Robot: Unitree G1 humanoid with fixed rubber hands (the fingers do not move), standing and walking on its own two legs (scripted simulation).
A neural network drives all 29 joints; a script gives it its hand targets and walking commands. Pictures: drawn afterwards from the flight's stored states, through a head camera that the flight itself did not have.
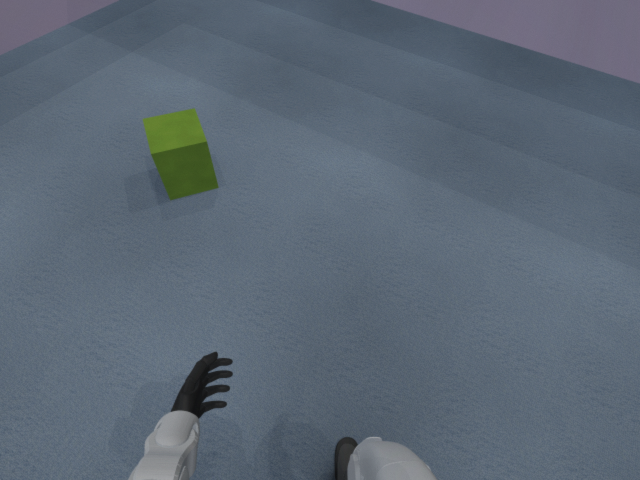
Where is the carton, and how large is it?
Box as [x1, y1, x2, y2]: [143, 108, 218, 199]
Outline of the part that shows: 194,108 143,119 152,157 170,199 218,187 206,140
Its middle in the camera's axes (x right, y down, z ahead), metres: -0.57 -0.34 +1.55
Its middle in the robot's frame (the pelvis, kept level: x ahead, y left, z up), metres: +1.33 +0.39 -0.63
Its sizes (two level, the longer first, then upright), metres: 0.210 0.200 0.250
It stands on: the floor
